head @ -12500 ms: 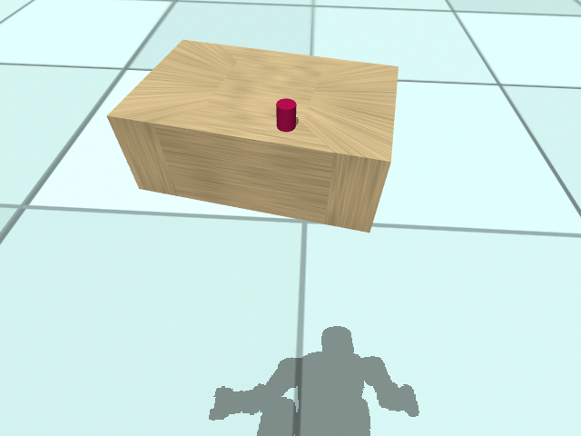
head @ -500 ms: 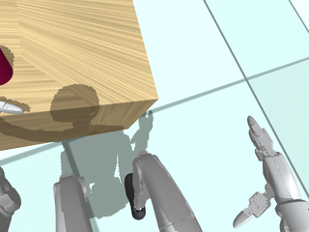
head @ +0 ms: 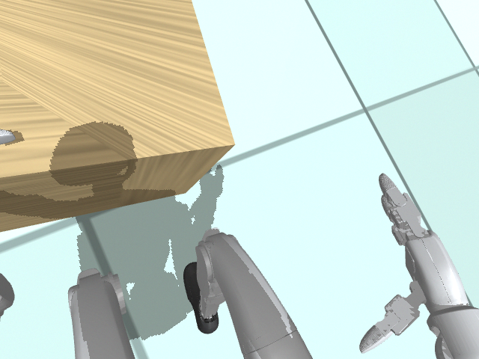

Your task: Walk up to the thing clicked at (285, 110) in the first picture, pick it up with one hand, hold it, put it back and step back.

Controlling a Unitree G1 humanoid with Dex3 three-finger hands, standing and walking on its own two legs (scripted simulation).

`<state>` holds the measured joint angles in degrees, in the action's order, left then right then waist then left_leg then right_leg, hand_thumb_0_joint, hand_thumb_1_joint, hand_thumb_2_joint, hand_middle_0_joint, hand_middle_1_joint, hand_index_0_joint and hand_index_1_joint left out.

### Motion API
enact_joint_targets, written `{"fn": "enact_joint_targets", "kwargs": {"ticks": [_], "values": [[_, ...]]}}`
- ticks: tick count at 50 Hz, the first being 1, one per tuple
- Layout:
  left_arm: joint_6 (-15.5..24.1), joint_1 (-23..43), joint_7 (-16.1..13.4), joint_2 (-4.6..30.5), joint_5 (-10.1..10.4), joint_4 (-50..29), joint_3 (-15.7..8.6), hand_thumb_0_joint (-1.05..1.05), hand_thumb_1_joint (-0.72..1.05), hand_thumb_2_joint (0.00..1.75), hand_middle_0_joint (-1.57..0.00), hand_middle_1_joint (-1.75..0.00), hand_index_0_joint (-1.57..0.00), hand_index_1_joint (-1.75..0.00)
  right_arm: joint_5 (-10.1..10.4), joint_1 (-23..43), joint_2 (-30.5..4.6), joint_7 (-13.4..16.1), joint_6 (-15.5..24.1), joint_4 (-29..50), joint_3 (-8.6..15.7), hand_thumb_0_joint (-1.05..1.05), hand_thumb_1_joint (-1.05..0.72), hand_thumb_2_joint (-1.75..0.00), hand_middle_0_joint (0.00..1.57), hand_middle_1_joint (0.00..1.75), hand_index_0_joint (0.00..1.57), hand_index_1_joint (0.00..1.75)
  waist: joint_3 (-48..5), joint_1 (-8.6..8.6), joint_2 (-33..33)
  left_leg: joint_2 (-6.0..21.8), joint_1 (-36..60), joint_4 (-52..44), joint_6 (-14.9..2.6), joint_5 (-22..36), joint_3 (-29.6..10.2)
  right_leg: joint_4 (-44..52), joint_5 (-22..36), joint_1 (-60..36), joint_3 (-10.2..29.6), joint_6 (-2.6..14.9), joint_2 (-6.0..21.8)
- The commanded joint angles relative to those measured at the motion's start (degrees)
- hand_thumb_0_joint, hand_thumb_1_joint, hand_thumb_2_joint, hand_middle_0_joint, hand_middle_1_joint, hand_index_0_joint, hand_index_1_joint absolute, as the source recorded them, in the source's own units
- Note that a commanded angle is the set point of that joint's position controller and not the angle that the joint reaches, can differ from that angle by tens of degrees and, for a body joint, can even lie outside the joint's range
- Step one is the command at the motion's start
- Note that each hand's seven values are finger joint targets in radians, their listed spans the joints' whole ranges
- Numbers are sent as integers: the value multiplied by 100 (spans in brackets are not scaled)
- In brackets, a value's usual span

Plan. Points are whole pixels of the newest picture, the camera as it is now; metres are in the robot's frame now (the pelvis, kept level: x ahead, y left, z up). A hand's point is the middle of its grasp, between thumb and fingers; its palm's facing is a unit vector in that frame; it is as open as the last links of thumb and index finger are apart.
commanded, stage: close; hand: left
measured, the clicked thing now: out of the picture +0.56 +0.25 -0.07
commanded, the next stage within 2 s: settle in 0.28 s
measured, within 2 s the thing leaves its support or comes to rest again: leaves its support in 0.70 s
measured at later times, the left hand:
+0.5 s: hand out of the picture +0.55 +0.25 -0.07, palm faces +0.30 -0.95 -0.01, open 10.4 cm
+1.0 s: hand out of the picture +0.54 +0.24 -0.01, palm faces +0.30 -0.95 -0.04, open 10.6 cm
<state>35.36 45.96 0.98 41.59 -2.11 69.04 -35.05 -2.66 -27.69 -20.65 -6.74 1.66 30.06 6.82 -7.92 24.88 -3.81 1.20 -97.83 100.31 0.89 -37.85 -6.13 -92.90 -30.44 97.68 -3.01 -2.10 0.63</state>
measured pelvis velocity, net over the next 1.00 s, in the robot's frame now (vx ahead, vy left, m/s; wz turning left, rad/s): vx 0.01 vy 0.00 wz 0.00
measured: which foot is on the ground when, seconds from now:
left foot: down 0.00-1.00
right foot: down 0.00-1.00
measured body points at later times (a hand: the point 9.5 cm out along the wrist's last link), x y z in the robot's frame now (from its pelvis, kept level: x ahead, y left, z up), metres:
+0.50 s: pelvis +0.00 +0.01 +0.01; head +0.23 +0.11 +0.38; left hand +0.52 +0.30 -0.07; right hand +0.19 -0.23 +0.14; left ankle +0.05 +0.12 -0.50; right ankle +0.10 -0.14 -0.50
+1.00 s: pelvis +0.01 +0.00 +0.04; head +0.21 +0.09 +0.43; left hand +0.52 +0.29 +0.00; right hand +0.19 -0.25 +0.13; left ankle +0.05 +0.12 -0.50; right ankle +0.10 -0.14 -0.50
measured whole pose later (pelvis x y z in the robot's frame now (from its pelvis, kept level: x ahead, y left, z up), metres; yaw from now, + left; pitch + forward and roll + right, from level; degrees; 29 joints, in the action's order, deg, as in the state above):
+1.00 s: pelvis +0.01 +0.00 +0.04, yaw +0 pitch +33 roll -6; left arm 29.4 45.4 -2.2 37.3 -2.7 66.6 -31.8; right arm -3.2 -25.6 -18.5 -5.6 -1.3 23.1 4.6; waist -8.9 22.7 -1.5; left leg 1.6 -89.3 93.5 0.4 -37.1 -5.4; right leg -86.0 -29.6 89.1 -2.6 -2.5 0.3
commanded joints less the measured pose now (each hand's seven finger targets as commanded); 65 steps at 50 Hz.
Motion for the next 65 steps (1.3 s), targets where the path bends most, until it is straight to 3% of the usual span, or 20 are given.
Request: {"fn": "enact_joint_targets", "kwargs": {"ticks": [1, 2, 3, 6, 12, 13, 16, 18, 24, 28, 35, 36, 42, 46, 47, 51, 54, 61, 64, 65], "values": [[394, 1999, -78, 1281, 45, -1278, 34, 0, -29, 43, -80, -65, -81, -64, 47, -463, -1058, 125, 264, 1099, 1006, 0, 51, -5, 5, 5, 5, 5, -3483, -100, 2781, -61, 3133, -1422, 34, 1972, 85, 740, 1243, -1850, -116, 415, -227], [404, 2031, -103, 1513, -2, -1258, -86, 0, -25, 46, -82, -67, -83, -66, 36, -567, -1002, 134, 247, 838, 975, 0, 51, -5, 5, 5, 5, 5, -3333, -143, 2883, -62, 3068, -1406, 31, 1810, 107, 730, 1112, -1739, -81, 409, -212], [401, 2091, -72, 1205, 1, -1163, 163, 0, -22, 49, -85, -70, -86, -69, 29, -430, -986, 132, 255, 1034, 929, 0, 51, -5, 5, 5, 5, 5, -3275, -13, 2869, -58, 3047, -1393, 31, 1895, 97, 754, 1199, -1734, -93, 411, -221], [384, 2174, -65, 1453, -103, -1320, 196, 0, -15, 60, -98, -83, -99, -82, 4, -409, -1024, 155, 249, 1002, 949, 0, 51, -5, 5, 5, 5, 5, -3329, -53, 2998, -54, 3100, -1385, 13, 1771, 171, 844, 1153, -1830, -26, 394, -207], [171, 1852, -31, 1375, -84, -1290, 138, 0, 4, 82, -117, -105, -117, -104, 34, -624, -1093, 96, 189, 952, 1084, 0, 52, -5, 5, 5, 5, 5, -3520, -93, 3215, -17, 3581, -1430, 68, 2360, 83, 786, 1455, -1830, -126, 420, -227], [184, 1951, -53, 1530, -48, -1522, -23, 0, 9, 90, -121, -112, -121, -112, 23, -672, -1050, 81, 178, 800, 1033, 0, 52, -5, 5, 5, 5, 5, -3497, -173, 3265, -34, 3453, -1432, 65, 2273, 104, 775, 1406, -1891, -120, 423, -223], [129, 1836, -42, 1187, 23, -1357, 57, 0, 17, 110, -135, -129, -135, -130, 30, -675, -938, 48, 203, 772, 860, 0, 52, -5, 5, 5, 5, 5, -3271, -125, 3063, -10, 3373, -1533, 72, 2127, 69, 818, 1286, -1787, -168, 425, -235], [156, 1868, -51, 844, 67, -1233, 240, 0, 22, 118, -140, -136, -140, -137, 46, -524, -921, 54, 260, 1137, 804, 0, 52, -5, 5, 5, 5, 5, -3202, 23, 2732, -13, 3154, -1497, 28, 1991, 70, 883, 1255, -1853, -182, 403, -244], [326, 2036, -208, 1209, -22, -1382, 154, 0, 38, 136, -138, -144, -137, -147, 28, -540, -1070, 97, 252, 1082, 927, 0, 53, -6, 5, 5, 5, 5, -3544, -65, 2835, -28, 3398, -1421, 24, 2438, 73, 818, 1616, -1983, -148, 406, -246], [324, 2031, -165, 1308, 27, -1747, 58, 0, 25, 139, -142, -150, -141, -153, 36, -706, -1038, 86, 177, 1079, 944, 0, 53, -6, 5, 5, 5, 5, -4009, -188, 3129, -22, 3858, -1463, 79, 2899, 74, 797, 1865, -2220, -143, 419, -253], [283, 2588, -217, 1449, 59, -2723, 4, 0, 20, 142, -144, -153, -143, -156, -53, -546, -884, 97, 149, 709, 850, 0, 53, -6, 5, 5, 5, 5, -3935, -340, 3752, -4, 4455, -1656, 149, 2802, 91, 920, 1546, -2068, -98, 451, -245], [254, 2583, -234, 1196, 75, -2608, 155, 0, 20, 143, -144, -154, -143, -157, -57, -459, -836, 101, 150, 580, 804, 0, 53, -6, 5, 5, 5, 5, -3782, -349, 3709, -4, 4415, -1736, 154, 2632, 66, 947, 1439, -1989, -101, 452, -239], [29, 2367, -350, 1080, 18, -2102, 260, 0, 14, 141, -142, -152, -142, -156, -73, -171, -829, 208, 47, 262, 712, 0, 53, -6, 5, 5, 5, 5, -3484, -385, 3119, -42, 3742, -1922, 33, 2073, 167, 1264, 1314, -2510, -35, 393, -221], [-10, 2229, -364, 1096, 37, -1877, 170, 0, 16, 142, -141, -153, -140, -155, -45, -148, -872, 268, 13, 343, 749, 0, 54, -6, 5, 5, 5, 5, -3567, -408, 2625, -44, 3583, -1973, -15, 2129, 190, 1378, 1433, -2809, -35, 364, -232], [-51, 2041, -331, 846, 50, -1460, 306, 0, 19, 142, -141, -153, -140, -156, -26, -96, -874, 282, 10, 377, 722, 0, 55, -5, 5, 5, 5, 5, -3502, -373, 2398, -52, 3546, -2017, -28, 2103, 174, 1439, 1468, -2836, -57, 350, -231], [18, 2122, -305, 793, 73, -1339, 352, 0, 22, 144, -140, -154, -140, -156, -10, -138, -800, 319, 24, 338, 683, 0, 55, -5, 5, 5, 5, 5, -3509, -317, 2104, -91, 3313, -2037, -106, 2002, 255, 1608, 1551, -3186, 46, 300, -209], [118, 2283, -230, 826, 155, -1433, 341, 0, 25, 147, -142, -157, -142, -159, 23, -241, -719, 330, 67, 439, 514, 0, 55, -5, 5, 5, 5, 5, -3703, -345, 2066, -98, 3513, -2085, -95, 2223, 252, 1618, 1729, -3376, 36, 297, -214], [391, 2859, -233, 1261, 116, -2049, 258, 0, 23, 150, -142, -158, -142, -161, -55, -223, -735, 343, 96, 219, 561, 0, 55, -5, 5, 5, 5, 5, -3891, -442, 2752, -88, 4261, -2186, -11, 2469, 258, 1649, 1759, -3169, 45, 354, -203], [386, 2748, -226, 1053, 117, -1833, 367, 0, 19, 150, -142, -158, -142, -161, -90, -99, -752, 329, 88, 202, 558, 0, 55, -5, 5, 5, 5, 5, -3679, -451, 2858, -75, 4406, -2310, 36, 2317, 222, 1716, 1568, -3025, 13, 390, -216], [404, 2882, -251, 1230, 111, -2062, 285, 0, 18, 149, -141, -157, -141, -160, -101, -154, -780, 332, 92, 85, 615, 0, 55, -5, 5, 5, 5, 5, -3742, -482, 3010, -54, 4606, -2309, 56, 2433, 201, 1703, 1585, -2939, 4, 400, -221]]}}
